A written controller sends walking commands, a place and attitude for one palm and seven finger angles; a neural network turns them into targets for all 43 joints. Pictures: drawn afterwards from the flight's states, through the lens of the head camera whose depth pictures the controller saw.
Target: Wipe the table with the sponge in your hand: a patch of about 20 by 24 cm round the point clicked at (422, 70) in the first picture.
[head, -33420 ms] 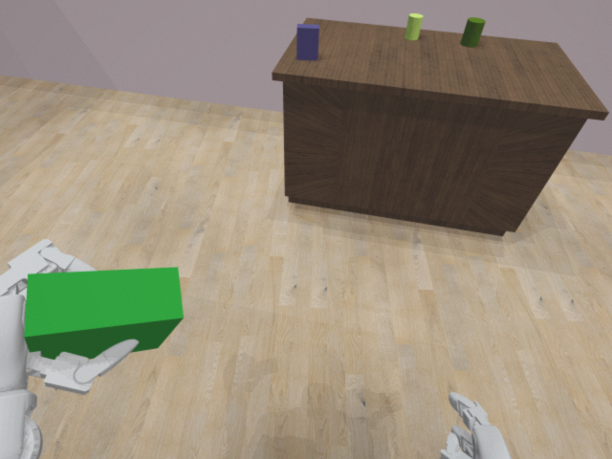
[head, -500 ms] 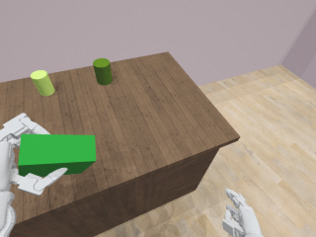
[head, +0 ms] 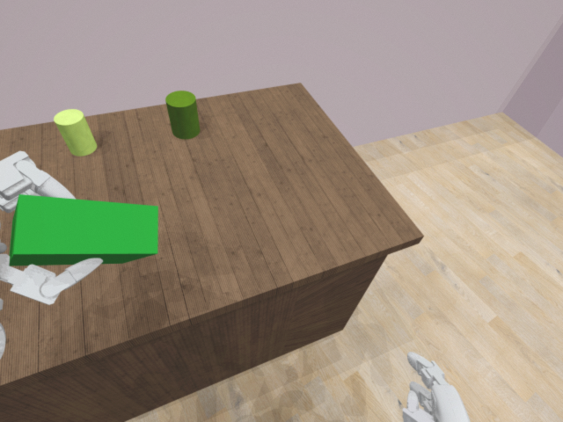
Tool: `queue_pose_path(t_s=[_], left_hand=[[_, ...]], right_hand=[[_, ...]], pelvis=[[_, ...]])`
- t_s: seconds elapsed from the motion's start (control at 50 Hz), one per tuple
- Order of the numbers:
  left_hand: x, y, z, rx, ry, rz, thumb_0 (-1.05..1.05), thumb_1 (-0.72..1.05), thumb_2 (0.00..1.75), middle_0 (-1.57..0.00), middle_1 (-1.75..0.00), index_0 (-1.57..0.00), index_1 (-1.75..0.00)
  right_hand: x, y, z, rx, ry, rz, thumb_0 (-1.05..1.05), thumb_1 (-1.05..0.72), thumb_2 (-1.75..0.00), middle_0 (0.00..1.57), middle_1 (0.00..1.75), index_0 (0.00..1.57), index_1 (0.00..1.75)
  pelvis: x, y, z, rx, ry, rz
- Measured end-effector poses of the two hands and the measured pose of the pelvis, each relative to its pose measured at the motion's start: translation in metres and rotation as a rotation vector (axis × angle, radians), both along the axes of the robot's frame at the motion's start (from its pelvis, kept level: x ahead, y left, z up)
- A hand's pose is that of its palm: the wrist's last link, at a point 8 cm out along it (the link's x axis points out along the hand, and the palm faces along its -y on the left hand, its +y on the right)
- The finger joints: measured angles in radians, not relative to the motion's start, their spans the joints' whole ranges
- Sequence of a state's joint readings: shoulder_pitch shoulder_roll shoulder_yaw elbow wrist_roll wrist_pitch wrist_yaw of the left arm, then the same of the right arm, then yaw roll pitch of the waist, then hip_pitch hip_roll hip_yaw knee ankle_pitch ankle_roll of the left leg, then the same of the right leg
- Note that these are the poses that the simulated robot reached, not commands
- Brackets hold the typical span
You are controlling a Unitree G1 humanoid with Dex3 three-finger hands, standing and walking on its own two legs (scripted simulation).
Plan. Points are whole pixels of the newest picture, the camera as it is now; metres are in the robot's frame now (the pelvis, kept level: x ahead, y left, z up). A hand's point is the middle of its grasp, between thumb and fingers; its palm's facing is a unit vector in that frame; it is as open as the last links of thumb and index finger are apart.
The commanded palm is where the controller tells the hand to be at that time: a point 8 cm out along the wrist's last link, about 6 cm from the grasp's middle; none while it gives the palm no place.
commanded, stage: come to a stop and stand still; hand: left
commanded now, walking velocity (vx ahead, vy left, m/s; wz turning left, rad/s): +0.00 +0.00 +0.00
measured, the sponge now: (101, 236) +0.27 +0.24 +0.15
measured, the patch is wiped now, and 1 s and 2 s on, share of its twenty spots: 0.00 0.00 0.00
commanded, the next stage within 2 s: look again from close up in 1.60 s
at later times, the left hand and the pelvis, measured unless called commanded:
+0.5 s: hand (64, 234) +0.25 +0.27 +0.17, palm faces +0.38 -0.87 -0.31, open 9.4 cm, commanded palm +0.19 +0.30 +0.17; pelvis +0.02 +0.02 +0.00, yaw +0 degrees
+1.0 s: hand (56, 256) +0.23 +0.27 +0.16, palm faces +0.36 -0.85 -0.39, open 9.4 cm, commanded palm +0.17 +0.30 +0.17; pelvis +0.01 +0.02 +0.00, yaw +0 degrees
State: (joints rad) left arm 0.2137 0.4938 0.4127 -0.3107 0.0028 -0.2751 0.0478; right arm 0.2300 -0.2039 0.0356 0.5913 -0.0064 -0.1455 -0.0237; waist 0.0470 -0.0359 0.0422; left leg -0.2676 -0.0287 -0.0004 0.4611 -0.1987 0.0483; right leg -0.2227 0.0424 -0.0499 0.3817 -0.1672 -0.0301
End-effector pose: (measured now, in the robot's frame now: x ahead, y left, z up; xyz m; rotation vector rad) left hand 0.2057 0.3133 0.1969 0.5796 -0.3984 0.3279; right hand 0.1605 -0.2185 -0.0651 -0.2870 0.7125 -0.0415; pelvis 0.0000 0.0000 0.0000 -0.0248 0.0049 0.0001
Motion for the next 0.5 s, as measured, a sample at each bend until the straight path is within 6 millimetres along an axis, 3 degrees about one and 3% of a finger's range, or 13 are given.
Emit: queue_pose_path(t_s=[0.06, 0.18, 0.28, 0.38, 0.5], left_hand=[[0.001, 0.007, 0.003, -0.048, -0.021, 0.032, -0.01, -0.46, 1.07, -0.81, -1.40, -0.81, -1.40], [-0.014, -0.023, -0.027, -0.121, 0.127, -0.069, 0.00, -0.46, 1.07, -0.80, -1.40, -0.80, -1.40], [-0.017, -0.006, -0.044, -0.136, 0.165, -0.018, 0.00, -0.46, 1.07, -0.81, -1.39, -0.81, -1.40], [-0.007, 0.011, -0.032, -0.162, 0.054, 0.052, -0.01, -0.46, 1.07, -0.81, -1.39, -0.81, -1.40], [0.005, -0.006, -0.017, -0.174, -0.016, -0.035, -0.01, -0.46, 1.07, -0.81, -1.40, -0.81, -1.40]], right_hand=[[-0.002, 0.000, -0.002, 0.032, -0.023, -0.024, 0.01, -0.90, -0.90, 0.20, 0.30, 0.20, 0.30], [-0.006, 0.005, -0.008, 0.060, -0.024, -0.076, 0.01, -0.90, -0.90, 0.20, 0.30, 0.20, 0.30], [0.000, 0.015, -0.008, 0.030, 0.015, -0.050, 0.01, -0.90, -0.90, 0.20, 0.30, 0.20, 0.30], [0.021, 0.023, 0.000, 0.008, -0.011, 0.008, 0.01, -0.90, -0.90, 0.20, 0.30, 0.20, 0.30], [0.047, 0.031, 0.015, 0.022, -0.102, 0.016, 0.01, -0.90, -0.90, 0.20, 0.30, 0.20, 0.30]], pelvis=[[-0.001, 0.005, -0.001, -0.001, -0.001, -0.011], [0.009, 0.018, -0.001, 0.007, 0.000, -0.020], [0.014, 0.016, -0.001, 0.009, -0.002, -0.002], [0.018, 0.016, -0.001, 0.003, -0.007, 0.007], [0.024, 0.024, -0.001, -0.004, -0.005, -0.006]])
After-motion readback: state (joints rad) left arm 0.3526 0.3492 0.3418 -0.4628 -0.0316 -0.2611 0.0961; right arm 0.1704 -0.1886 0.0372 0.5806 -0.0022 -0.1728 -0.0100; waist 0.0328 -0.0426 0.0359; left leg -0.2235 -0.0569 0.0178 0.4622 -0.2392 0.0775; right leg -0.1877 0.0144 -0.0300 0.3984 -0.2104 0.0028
